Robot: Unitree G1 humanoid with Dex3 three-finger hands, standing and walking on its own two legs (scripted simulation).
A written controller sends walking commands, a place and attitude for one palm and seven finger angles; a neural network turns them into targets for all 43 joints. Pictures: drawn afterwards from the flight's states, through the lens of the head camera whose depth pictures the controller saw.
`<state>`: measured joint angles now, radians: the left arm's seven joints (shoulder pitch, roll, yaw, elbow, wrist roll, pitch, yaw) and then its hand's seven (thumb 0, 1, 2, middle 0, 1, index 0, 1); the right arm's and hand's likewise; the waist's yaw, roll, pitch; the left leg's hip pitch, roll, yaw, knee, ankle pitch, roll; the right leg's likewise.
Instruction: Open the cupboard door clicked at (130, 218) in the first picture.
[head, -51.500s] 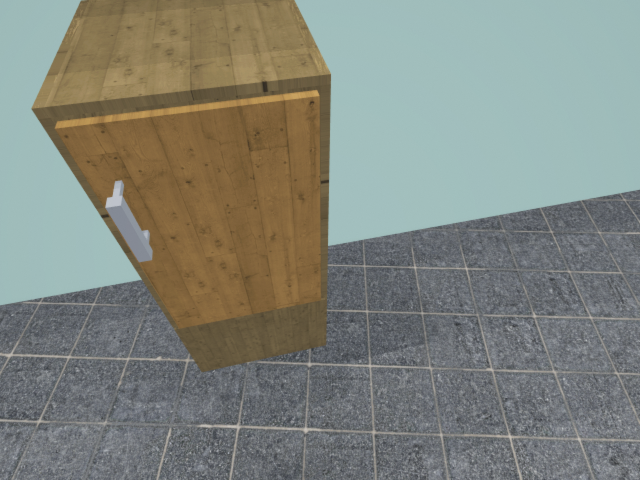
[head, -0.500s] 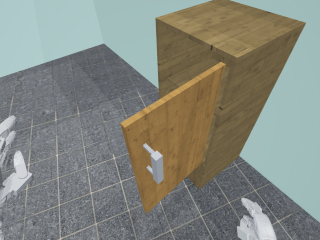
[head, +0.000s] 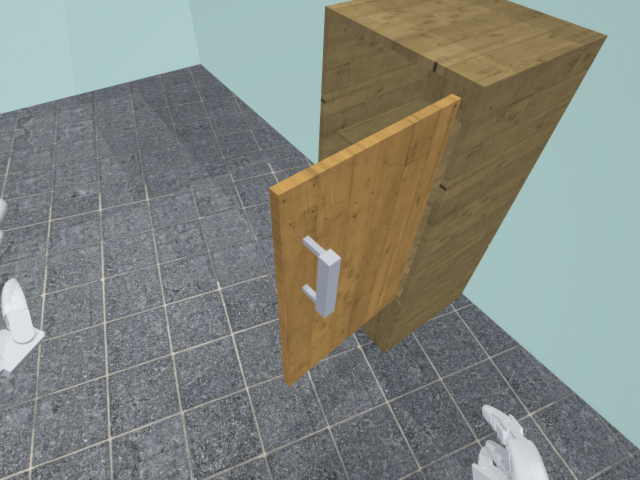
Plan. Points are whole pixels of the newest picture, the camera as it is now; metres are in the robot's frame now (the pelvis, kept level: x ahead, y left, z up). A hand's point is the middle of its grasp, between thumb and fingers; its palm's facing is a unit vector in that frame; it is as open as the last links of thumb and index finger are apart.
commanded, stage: step back with the hand held close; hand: left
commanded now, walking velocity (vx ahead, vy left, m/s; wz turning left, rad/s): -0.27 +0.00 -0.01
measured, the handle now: (317, 277) +0.40 +0.03 +0.00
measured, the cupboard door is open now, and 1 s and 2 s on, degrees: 95 95 95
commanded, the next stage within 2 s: stop stepping back and stand still in 0.58 s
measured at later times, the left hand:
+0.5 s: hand out of the picture +0.14 +0.29 +0.18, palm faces +0.48 -0.79 -0.39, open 7.4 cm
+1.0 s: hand out of the picture +0.06 +0.24 +0.17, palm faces +0.40 -0.83 -0.39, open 7.4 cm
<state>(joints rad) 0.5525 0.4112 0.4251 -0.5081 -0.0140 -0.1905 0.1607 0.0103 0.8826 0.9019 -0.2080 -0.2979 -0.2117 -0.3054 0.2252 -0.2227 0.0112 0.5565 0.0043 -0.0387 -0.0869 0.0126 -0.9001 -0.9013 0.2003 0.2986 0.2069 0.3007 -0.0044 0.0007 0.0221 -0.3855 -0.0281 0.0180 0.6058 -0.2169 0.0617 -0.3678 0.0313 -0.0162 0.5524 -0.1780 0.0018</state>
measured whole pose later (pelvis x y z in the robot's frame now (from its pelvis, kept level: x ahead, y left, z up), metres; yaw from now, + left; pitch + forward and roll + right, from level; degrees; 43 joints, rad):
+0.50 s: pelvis -0.06 +0.01 +0.01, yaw -1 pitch +3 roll -5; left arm 0.53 0.42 0.46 -0.58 -0.05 -0.21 0.18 0.01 0.88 0.90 -0.21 -0.30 -0.21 -0.31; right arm 0.17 -0.15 0.01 0.67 -0.03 -0.13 -0.05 0.01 -0.90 -0.90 0.20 0.30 0.21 0.30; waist 0.03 -0.01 -0.02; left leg -0.47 0.06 0.04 0.46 -0.05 0.06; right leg -0.31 0.08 0.02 0.95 -0.51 0.01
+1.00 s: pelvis -0.17 -0.02 +0.00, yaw -5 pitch -1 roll +1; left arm 0.49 0.41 0.43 -0.41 -0.06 -0.16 0.16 0.01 0.88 0.90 -0.21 -0.30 -0.21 -0.31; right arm 0.27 -0.25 0.00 0.68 0.01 -0.09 -0.08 0.01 -0.90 -0.90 0.20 0.30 0.20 0.30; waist -0.03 -0.04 -0.05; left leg -0.38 -0.03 0.06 0.55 -0.16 0.05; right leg -0.13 0.01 0.00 0.62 -0.47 0.01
